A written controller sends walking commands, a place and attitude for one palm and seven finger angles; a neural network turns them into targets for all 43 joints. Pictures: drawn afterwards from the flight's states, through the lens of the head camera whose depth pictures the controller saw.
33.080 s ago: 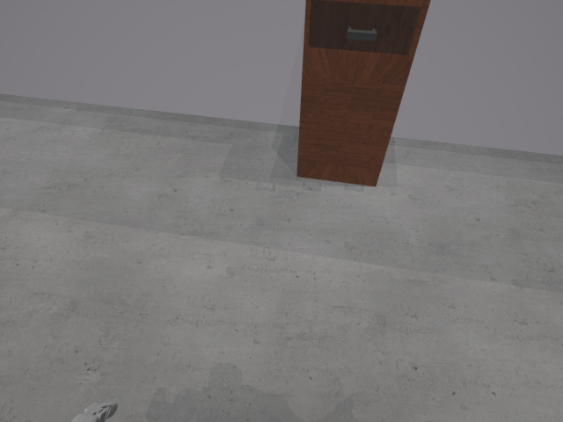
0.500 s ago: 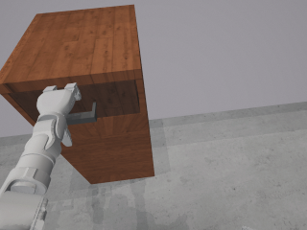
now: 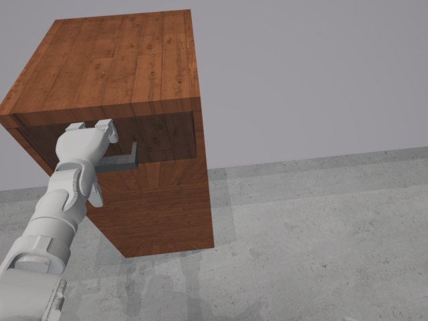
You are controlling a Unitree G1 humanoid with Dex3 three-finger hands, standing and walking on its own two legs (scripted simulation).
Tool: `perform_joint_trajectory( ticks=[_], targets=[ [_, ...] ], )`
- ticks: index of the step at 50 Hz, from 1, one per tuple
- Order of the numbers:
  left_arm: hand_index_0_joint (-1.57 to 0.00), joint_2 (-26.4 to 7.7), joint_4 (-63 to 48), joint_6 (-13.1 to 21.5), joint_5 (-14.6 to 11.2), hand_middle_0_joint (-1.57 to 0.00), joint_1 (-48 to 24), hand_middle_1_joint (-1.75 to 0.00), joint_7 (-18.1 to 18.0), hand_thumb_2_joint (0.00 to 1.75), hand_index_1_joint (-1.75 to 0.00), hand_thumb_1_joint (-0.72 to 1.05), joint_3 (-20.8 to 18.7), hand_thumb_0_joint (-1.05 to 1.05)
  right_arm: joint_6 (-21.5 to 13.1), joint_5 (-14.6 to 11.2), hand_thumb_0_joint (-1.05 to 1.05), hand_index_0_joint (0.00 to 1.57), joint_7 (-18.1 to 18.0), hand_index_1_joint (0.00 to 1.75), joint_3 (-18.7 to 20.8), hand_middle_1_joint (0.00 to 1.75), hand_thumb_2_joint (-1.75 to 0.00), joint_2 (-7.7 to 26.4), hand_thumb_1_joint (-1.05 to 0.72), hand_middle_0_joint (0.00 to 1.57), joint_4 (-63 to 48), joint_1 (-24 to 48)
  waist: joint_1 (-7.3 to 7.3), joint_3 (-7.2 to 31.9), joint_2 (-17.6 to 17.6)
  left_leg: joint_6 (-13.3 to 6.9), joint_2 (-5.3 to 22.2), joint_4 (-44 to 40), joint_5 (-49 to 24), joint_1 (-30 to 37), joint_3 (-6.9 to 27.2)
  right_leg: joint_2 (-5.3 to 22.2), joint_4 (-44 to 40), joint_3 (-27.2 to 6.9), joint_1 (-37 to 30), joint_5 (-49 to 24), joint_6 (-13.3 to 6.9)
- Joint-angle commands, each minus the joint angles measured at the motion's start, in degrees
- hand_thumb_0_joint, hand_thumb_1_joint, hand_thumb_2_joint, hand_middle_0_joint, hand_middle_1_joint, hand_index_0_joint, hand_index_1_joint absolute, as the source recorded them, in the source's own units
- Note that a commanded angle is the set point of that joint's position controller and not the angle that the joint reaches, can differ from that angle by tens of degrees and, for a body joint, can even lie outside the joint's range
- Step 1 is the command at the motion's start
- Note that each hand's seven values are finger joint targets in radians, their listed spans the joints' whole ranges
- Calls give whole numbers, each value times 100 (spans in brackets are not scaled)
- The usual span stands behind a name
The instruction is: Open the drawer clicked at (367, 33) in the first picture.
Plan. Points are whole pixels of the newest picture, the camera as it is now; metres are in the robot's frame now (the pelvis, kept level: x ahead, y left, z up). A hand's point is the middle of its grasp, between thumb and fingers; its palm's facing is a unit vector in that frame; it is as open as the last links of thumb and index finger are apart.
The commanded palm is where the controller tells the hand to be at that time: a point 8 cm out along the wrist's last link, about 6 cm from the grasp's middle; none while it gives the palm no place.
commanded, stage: re-aim the fingers above the handle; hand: left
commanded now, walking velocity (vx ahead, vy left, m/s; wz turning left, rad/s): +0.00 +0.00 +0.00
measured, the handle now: (115, 155) +0.47 +0.25 +0.01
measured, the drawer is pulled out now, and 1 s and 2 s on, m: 0.00 0.00 0.00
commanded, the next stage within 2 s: lower the fingers behind the handle in 1.18 s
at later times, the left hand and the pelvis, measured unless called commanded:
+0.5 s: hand (114, 162) +0.41 +0.22 +0.06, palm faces -0.05 -0.03 -1.00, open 13.8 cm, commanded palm +0.38 +0.24 +0.13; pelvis +0.00 +0.00 +0.00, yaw +0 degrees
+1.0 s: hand (126, 160) +0.41 +0.19 +0.07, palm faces +0.00 -0.04 -1.00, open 13.8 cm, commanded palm +0.39 +0.24 +0.13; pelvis +0.00 -0.01 +0.00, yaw +1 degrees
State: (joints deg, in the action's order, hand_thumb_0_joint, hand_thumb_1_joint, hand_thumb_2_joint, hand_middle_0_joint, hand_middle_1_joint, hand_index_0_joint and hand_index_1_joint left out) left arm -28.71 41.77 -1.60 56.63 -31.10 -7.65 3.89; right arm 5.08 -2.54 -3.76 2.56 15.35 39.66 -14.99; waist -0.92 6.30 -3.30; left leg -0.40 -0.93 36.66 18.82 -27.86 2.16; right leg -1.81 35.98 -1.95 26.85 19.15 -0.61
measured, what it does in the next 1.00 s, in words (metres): stands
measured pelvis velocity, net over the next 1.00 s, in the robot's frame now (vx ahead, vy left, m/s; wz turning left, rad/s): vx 0.00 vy -0.01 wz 0.01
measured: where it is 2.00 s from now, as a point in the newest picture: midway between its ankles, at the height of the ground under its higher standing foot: outside the picture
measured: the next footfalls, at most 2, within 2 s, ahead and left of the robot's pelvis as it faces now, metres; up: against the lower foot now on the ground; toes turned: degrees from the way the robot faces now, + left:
none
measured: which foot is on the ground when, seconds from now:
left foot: down 0.00-1.00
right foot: down 0.00-1.00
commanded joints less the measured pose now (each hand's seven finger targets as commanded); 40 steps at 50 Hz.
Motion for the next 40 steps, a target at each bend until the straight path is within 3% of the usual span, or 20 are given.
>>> perform_joint_trajectory(
  ticks=[1,3,4,5,6,8,11,12,16,19,21,25,26,29,31,33,36,39,40],
  targets=[
    [-30,-1512,-1538,378,76,-30,-2705,-120,-204,30,-120,-50,-619,0,-182,64,0,20,-131,30,260,30,-90,744,-90,20,-664,31,-115,1714,122,-215,-98,-214,-1909,1052,-281,-47,-366,199,-680,-1830,-138],
    [-30,-1508,-1602,487,156,-30,-2513,-120,-401,30,-120,-50,-780,0,-209,89,0,20,-103,30,275,30,-90,653,-90,20,-685,43,15,1846,-96,-191,-114,-149,-2169,1130,-275,-79,-251,220,-661,-1963,-165],
    [-30,-1715,-1571,499,185,-30,-2386,-120,-516,30,-120,-50,-1039,0,-207,91,0,20,-89,30,262,30,-90,635,-90,20,-682,56,117,1892,-178,-160,-104,-154,-2245,1082,-273,-88,-209,235,-693,-1984,-182],
    [-30,-1776,-1449,469,224,-30,-2407,-120,-627,30,-120,-50,-1125,0,-205,100,0,20,-76,30,250,30,-90,624,-90,20,-671,72,116,1789,-164,-138,-108,-162,-2162,983,-289,-87,-199,250,-675,-1928,-178],
    [-30,-1698,-1456,417,228,-30,-2442,-120,-725,30,-120,-50,-1081,0,-207,112,0,20,-44,30,249,30,-90,629,-90,20,-656,67,133,1857,-173,-118,-108,-184,-2184,948,-291,-88,-205,248,-751,-1922,-190],
    [-30,-1180,-1262,197,227,-30,-2277,-120,-887,30,-120,-50,-739,0,-240,78,0,20,33,30,251,30,-90,586,-90,20,-661,106,100,1757,-51,-86,-76,-214,-2128,926,-286,-111,-180,318,-586,-1803,-191],
    [-30,-1366,-968,-220,278,-30,-2206,-120,-941,30,-120,-50,-828,0,-206,85,0,20,57,30,253,30,-90,689,-90,20,-625,136,96,1867,193,-79,-54,-281,-2118,907,-327,-102,-249,295,-785,-1849,-179],
    [-30,-1277,-1046,-334,258,-30,-2140,-120,-890,30,-120,-50,-715,0,-201,72,0,20,70,30,237,30,-90,675,-90,20,-680,146,149,2013,107,-89,-60,-295,-2166,967,-358,-86,-235,285,-868,-1933,-167],
    [-30,-757,-1249,-581,105,-30,-2278,-120,-519,30,-120,-50,-132,0,-155,30,0,20,26,30,249,30,-90,722,-90,20,-750,207,-93,1954,334,-143,-35,-312,-2149,1170,-326,-69,-379,286,-875,-1948,-138],
    [-30,-537,-1644,-428,12,-30,-2539,-120,-267,30,-120,-50,136,0,-172,32,0,20,-43,30,244,30,-90,712,-90,20,-768,242,-198,1770,283,-195,-38,-320,-2073,1395,-261,-73,-442,291,-640,-1829,-124],
    [-30,-638,-1813,-251,8,-30,-2639,-120,-207,30,-120,-50,69,0,-184,56,0,20,-85,30,240,30,-90,696,-90,20,-760,215,-186,1715,271,-193,-57,-327,-2050,1409,-218,-67,-463,278,-666,-1743,-145],
    [-30,-1108,-1831,54,158,-30,-2576,-120,-429,30,-120,-50,-464,0,-203,96,0,20,-81,30,215,30,-90,622,-90,20,-665,188,52,1812,10,-134,-81,-306,-2256,1331,-229,-75,-327,269,-733,-1898,-193],
    [-30,-1410,-1767,55,192,-30,-2362,-120,-531,30,-120,-50,-801,0,-186,119,0,20,-75,30,225,30,-90,631,-90,20,-669,184,191,1948,16,-115,-96,-322,-2274,1236,-260,-72,-308,245,-974,-1939,-206],
    [-30,-1374,-1287,-113,254,-30,-1980,-120,-798,30,-120,-50,-960,0,-196,95,0,20,-26,30,176,30,-90,555,-90,20,-647,286,293,1642,161,-88,-105,-384,-2088,899,-349,-64,-303,255,-1005,-1947,-185],
    [-30,-1539,-1006,-319,283,-30,-1878,-120,-868,30,-120,-50,-1056,0,-167,83,0,20,-17,30,158,30,-90,594,-90,20,-651,336,326,1611,281,-63,-117,-449,-1963,725,-399,-50,-354,213,-1200,-1948,-166],
    [-30,-1352,-911,-505,289,-30,-1959,-120,-816,30,-120,-50,-774,0,-180,51,0,20,-9,30,150,30,-90,622,-90,20,-675,369,237,1563,350,-87,-101,-477,-1837,729,-449,-32,-403,192,-1150,-1947,-128],
    [-30,-1230,-948,-647,198,-30,-1884,-120,-520,30,-120,-50,-554,0,-175,30,0,20,-45,30,195,30,-90,711,-90,20,-745,328,84,1869,453,-149,-108,-416,-1963,893,-478,-7,-466,141,-1365,-2239,-98],
    [-30,-807,-1383,-416,20,-30,-2279,-120,-154,30,-120,-50,-56,0,-201,14,0,20,-105,30,217,30,-90,732,-90,20,-771,277,-162,1772,550,-230,-115,-332,-1978,1107,-428,4,-506,145,-1158,-2399,-46],
    [-30,-629,-1701,-276,-26,-30,-2406,-120,-55,30,-120,-50,123,0,-216,19,0,20,-119,30,241,30,-90,710,-90,20,-779,276,-210,1861,423,-240,-125,-303,-2019,1273,-393,-5,-502,141,-1073,-2376,-49]
  ],
)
